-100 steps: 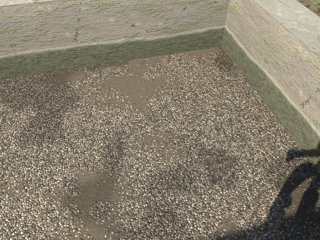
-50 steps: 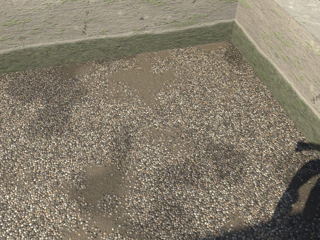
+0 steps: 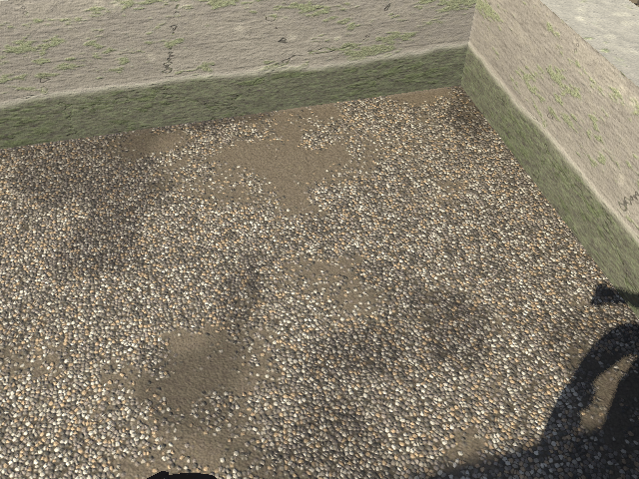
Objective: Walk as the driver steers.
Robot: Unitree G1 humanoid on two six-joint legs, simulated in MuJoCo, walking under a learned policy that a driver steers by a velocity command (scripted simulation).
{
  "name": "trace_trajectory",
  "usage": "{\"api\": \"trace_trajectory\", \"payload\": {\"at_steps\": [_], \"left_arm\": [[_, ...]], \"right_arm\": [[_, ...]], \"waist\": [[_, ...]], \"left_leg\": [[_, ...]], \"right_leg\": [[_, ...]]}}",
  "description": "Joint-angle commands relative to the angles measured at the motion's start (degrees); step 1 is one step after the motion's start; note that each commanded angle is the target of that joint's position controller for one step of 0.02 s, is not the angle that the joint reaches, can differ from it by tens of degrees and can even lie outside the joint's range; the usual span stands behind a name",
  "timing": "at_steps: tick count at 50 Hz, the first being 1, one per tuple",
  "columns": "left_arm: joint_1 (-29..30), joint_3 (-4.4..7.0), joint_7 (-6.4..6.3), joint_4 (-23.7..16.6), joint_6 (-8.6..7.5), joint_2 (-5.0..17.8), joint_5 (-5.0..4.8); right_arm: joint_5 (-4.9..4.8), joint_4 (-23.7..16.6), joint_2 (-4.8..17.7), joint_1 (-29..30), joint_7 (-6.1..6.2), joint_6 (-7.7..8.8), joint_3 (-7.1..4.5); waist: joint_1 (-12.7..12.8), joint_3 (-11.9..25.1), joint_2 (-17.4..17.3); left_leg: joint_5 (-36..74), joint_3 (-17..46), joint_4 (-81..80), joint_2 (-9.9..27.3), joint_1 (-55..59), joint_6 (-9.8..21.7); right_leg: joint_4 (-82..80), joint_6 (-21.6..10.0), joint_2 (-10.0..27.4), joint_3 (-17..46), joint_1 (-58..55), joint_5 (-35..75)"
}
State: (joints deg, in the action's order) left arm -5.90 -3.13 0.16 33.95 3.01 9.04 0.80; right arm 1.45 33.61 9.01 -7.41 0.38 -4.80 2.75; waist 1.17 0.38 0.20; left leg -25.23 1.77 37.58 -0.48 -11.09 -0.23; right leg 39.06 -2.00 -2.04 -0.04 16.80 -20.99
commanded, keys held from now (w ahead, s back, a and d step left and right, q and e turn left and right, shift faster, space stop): w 0.68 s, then no key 0.32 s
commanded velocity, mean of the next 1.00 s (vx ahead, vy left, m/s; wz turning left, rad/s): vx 0.43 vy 0.00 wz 0.00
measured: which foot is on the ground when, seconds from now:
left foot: down 0.00-1.00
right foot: down 0.00-1.00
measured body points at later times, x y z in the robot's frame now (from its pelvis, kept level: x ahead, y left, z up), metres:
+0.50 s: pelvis +0.00 +0.00 +0.00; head -0.01 +0.00 +0.45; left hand +0.20 +0.20 -0.08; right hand +0.19 -0.20 -0.08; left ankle -0.05 +0.12 -0.72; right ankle +0.00 -0.10 -0.72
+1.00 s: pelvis +0.00 +0.00 +0.02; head +0.00 +0.00 +0.47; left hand +0.17 +0.20 -0.08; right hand +0.18 -0.19 -0.08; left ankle -0.05 +0.13 -0.72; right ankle +0.00 -0.10 -0.72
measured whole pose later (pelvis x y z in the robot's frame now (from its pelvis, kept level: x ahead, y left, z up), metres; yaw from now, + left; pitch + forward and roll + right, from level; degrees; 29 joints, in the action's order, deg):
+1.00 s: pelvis +0.00 +0.00 +0.02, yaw +1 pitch +0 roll +0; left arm -8.9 -3.6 0.6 37.9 2.2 8.2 0.9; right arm 1.6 36.2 8.3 -8.6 -0.1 -4.9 3.4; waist 1.3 0.9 0.1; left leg -18.3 2.5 24.7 -0.4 -6.4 -0.3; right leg 26.4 -1.8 -1.5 -0.9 12.0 -14.5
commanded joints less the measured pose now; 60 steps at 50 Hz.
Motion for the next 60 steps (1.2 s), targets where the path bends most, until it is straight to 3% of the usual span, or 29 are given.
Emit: {"api": "trace_trajectory", "payload": {"at_steps": [1, 3, 5, 7, 8, 10, 12, 13, 14, 15, 17, 18, 19, 20, 22, 23, 24, 26, 27, 28, 29, 31, 32, 33, 34, 36, 37, 42, 60], "left_arm": [[4.31, 1.03, -0.65, -5.0, -0.81, 3.91, -0.53], [7.4, 1.01, 0.11, -6.47, -0.82, 3.64, -0.06], [2.15, 0.98, -0.41, -4.64, -1.02, 3.64, -0.13], [4.73, 1.02, -0.76, -5.4, -0.75, 3.85, -0.48], [7.23, 1.01, 0.09, -6.52, -0.88, 3.65, -0.03], [1.97, 0.97, -0.44, -4.68, -1.05, 3.62, -0.11], [4.57, 1.0, -0.79, -5.43, -0.77, 3.8, -0.46], [7.08, 1.0, 0.06, -6.54, -0.9, 3.6, 0.0], [5.16, 1.05, 0.32, -6.01, -1.05, 3.46, 0.55], [1.82, 0.96, -0.47, -4.7, -1.07, 3.57, -0.09], [6.87, 1.02, 0.07, -6.42, -1.03, 3.57, 0.09], [2.56, 0.95, -0.6, -5.04, -1.02, 3.43, -0.15], [6.36, 1.01, 0.14, -6.21, -1.0, 3.63, 0.09], [2.38, 0.92, -0.58, -5.0, -0.98, 3.46, -0.13], [6.73, 0.99, 0.05, -6.5, -0.93, 3.6, 0.05], [5.04, 1.01, 0.3, -6.01, -1.15, 3.32, 0.59], [1.6, 0.95, -0.52, -4.71, -1.15, 3.5, -0.11], [4.34, 0.96, -0.86, -5.5, -0.79, 3.69, -0.47], [6.84, 0.95, 0.0, -6.6, -0.92, 3.47, -0.02], [4.92, 1.0, 0.27, -6.07, -1.07, 3.34, 0.55], [1.55, 0.91, -0.51, -4.76, -1.09, 3.47, -0.07], [4.18, 0.95, -0.86, -5.52, -0.82, 3.68, -0.44], [6.72, 0.95, -0.01, -6.61, -0.94, 3.46, 0.01], [4.81, 0.99, 0.25, -6.08, -1.1, 3.31, 0.58], [1.42, 0.9, -0.53, -4.77, -1.11, 3.44, -0.06], [3.06, 0.84, -0.87, -5.03, -0.81, 3.65, -0.43], [5.57, 0.78, -0.03, -6.09, -0.94, 3.43, 0.05], [2.68, 0.14, 0.4, -3.57, -1.46, 2.04, 0.47], [-0.97, 2.19, 0.18, 2.14, -1.54, 4.82, -0.62]], "right_arm": [[0.08, -4.82, 3.06, 3.47, 0.19, 1.23, -0.88], [-0.12, -6.23, 3.92, 6.55, -0.02, 0.81, -0.87], [0.06, -4.49, 3.94, 2.6, 0.17, 1.17, -1.28], [0.11, -4.75, 3.05, 3.69, 0.16, 1.39, -0.79], [-0.13, -6.23, 3.98, 6.5, -0.01, 0.87, -0.87], [0.06, -4.48, 3.96, 2.55, 0.19, 1.21, -1.27], [0.11, -4.74, 3.03, 3.63, 0.17, 1.42, -0.76], [-0.12, -6.21, 3.95, 6.42, 0.0, 0.89, -0.84], [0.0, -5.96, 4.67, 5.77, -0.02, 0.69, -1.27], [0.06, -4.46, 3.95, 2.45, 0.2, 1.23, -1.25], [-0.04, -6.19, 3.75, 6.16, 0.04, 0.85, -0.8], [0.07, -4.43, 3.93, 2.89, 0.22, 1.34, -1.22], [-0.09, -6.3, 3.93, 6.15, 0.01, 0.77, -0.89], [0.07, -4.54, 3.74, 2.79, 0.21, 1.22, -1.14], [-0.07, -6.32, 3.81, 6.23, 0.01, 0.81, -0.8], [0.07, -5.92, 4.5, 5.63, -0.02, 0.67, -1.19], [0.09, -4.48, 3.97, 2.36, 0.22, 1.26, -1.3], [0.12, -4.78, 2.91, 3.57, 0.17, 1.41, -0.72], [-0.07, -6.26, 3.82, 6.38, -0.01, 0.89, -0.79], [0.04, -5.99, 4.56, 5.69, -0.04, 0.69, -1.22], [0.07, -4.49, 3.86, 2.38, 0.18, 1.23, -1.21], [0.11, -4.76, 2.94, 3.52, 0.17, 1.44, -0.71], [-0.08, -6.25, 3.85, 6.33, -0.01, 0.92, -0.78], [0.04, -5.98, 4.59, 5.66, -0.03, 0.72, -1.22], [0.07, -4.47, 3.87, 2.33, 0.2, 1.25, -1.2], [0.18, -4.31, 2.8, 2.57, 0.13, 1.38, -0.6], [0.08, -5.87, 3.59, 5.51, -0.07, 0.86, -0.61], [0.56, -4.36, 2.38, 4.02, -0.09, 0.69, -0.13], [-0.44, -0.36, 4.75, 0.46, -0.38, 0.52, -1.5]], "waist": [[-0.76, 4.43, 0.35], [0.46, 0.29, 0.18], [-0.39, 8.06, -0.69], [-0.65, 3.51, 0.37], [0.48, 0.23, 0.09], [-0.35, 8.04, -0.8], [-0.63, 3.54, 0.33], [0.5, 0.25, 0.11], [0.85, 3.06, -0.54], [-0.34, 8.1, -0.8], [0.43, 0.88, 0.34], [-0.29, 7.26, -0.91], [0.47, 0.84, 0.16], [-0.37, 7.19, -0.59], [0.42, 0.4, 0.42], [0.82, 3.41, -0.31], [-0.38, 8.47, -0.83], [-0.65, 3.54, 0.47], [0.48, 0.27, 0.22], [0.83, 3.09, -0.43], [-0.36, 8.11, -0.73], [-0.63, 3.54, 0.38], [0.5, 0.25, 0.17], [0.85, 3.07, -0.49], [-0.33, 8.12, -0.81], [-0.61, 3.36, 0.41], [0.47, -0.58, 0.29], [0.43, 3.71, -0.41], [-0.09, 4.85, -0.33]], "left_leg": [[11.46, 0.58, -4.54, 0.57, 1.08, 1.06], [21.61, 2.21, -4.43, 1.87, -1.64, 1.35], [12.92, 0.87, -3.9, 0.91, 2.78, 1.16], [10.87, 0.93, -4.8, 0.66, 0.35, 1.26], [21.77, 2.34, -4.39, 1.92, -1.78, 1.42], [13.1, 0.95, -3.84, 0.93, 2.66, 1.22], [11.03, 0.99, -4.72, 0.65, 0.27, 1.3], [21.94, 2.39, -4.31, 1.91, -1.87, 1.46], [23.93, 2.65, -3.63, 2.22, -0.5, 1.5], [13.25, 0.98, -3.74, 0.91, 2.6, 1.24], [22.33, 2.42, -4.24, 2.01, -1.7, 1.42], [12.62, 1.14, -3.95, 0.87, 2.0, 1.36], [22.56, 2.23, -3.89, 1.82, -1.59, 1.38], [12.56, 1.12, -3.94, 0.9, 1.86, 1.26], [21.88, 2.36, -4.07, 1.84, -2.0, 1.37], [23.94, 2.7, -3.43, 2.23, -0.58, 1.52], [12.94, 0.91, -3.44, 0.76, 2.59, 1.2], [10.77, 0.97, -4.39, 0.53, 0.0, 1.27], [21.63, 2.38, -4.0, 1.78, -2.16, 1.43], [23.57, 2.66, -3.34, 2.1, -0.83, 1.49], [12.88, 1.01, -3.46, 0.81, 2.28, 1.23], [10.85, 1.05, -4.35, 0.55, -0.1, 1.31], [21.74, 2.46, -3.96, 1.81, -2.26, 1.47], [23.69, 2.74, -3.31, 2.12, -0.93, 1.53], [12.99, 1.07, -3.42, 0.82, 2.19, 1.27], [9.18, 1.52, -5.15, 0.66, -0.19, 1.46], [19.64, 3.03, -5.06, 1.92, -2.81, 1.62], [19.13, 3.96, -10.16, 2.95, 0.29, 0.7], [25.78, 4.69, -19.35, 5.13, 5.48, 1.09]], "right_leg": [[-7.21, -1.53, 3.41, 3.72, -0.7, 12.55], [-5.06, -1.48, 3.6, 2.05, 0.84, 21.85], [-6.36, -1.49, 3.44, 3.2, -2.06, 13.53], [-7.33, -1.61, 3.48, 3.89, -0.33, 11.52], [-4.91, -1.46, 3.61, 1.98, 0.94, 21.7], [-6.2, -1.46, 3.44, 3.09, -2.02, 13.48], [-7.17, -1.58, 3.48, 3.77, -0.31, 11.54], [-4.75, -1.44, 3.62, 1.88, 0.95, 21.75], [-4.33, -1.39, 3.58, 1.53, -0.06, 23.23], [-6.04, -1.45, 3.46, 2.99, -2.02, 13.56], [-4.53, -1.43, 3.56, 1.76, 0.72, 22.09], [-6.15, -1.54, 3.55, 3.14, -1.97, 13.22], [-4.4, -1.34, 3.57, 1.55, 0.96, 22.35], [-6.22, -1.46, 3.54, 3.08, -1.59, 13.05], [-4.61, -1.36, 3.62, 1.69, 1.14, 21.78], [-4.04, -1.46, 3.69, 1.47, -0.11, 23.44], [-5.87, -1.46, 3.6, 2.9, -2.19, 13.73], [-6.98, -1.59, 3.66, 3.63, -0.06, 11.43], [-4.51, -1.45, 3.76, 1.73, 1.2, 21.67], [-4.07, -1.38, 3.71, 1.37, 0.14, 23.1], [-5.85, -1.45, 3.61, 2.84, -1.77, 13.28], [-6.88, -1.56, 3.65, 3.53, -0.01, 11.26], [-4.4, -1.43, 3.76, 1.65, 1.24, 21.56], [-3.96, -1.38, 3.72, 1.3, 0.18, 23.03], [-5.73, -1.43, 3.62, 2.75, -1.77, 13.25], [-7.65, -1.76, 3.93, 4.06, -0.09, 9.58], [-5.61, -1.75, 4.05, 2.54, 1.15, 19.57], [-11.04, -1.42, 5.83, 4.7, -3.54, 21.31], [-19.59, -2.2, 7.4, 5.49, -10.64, 25.73]]}}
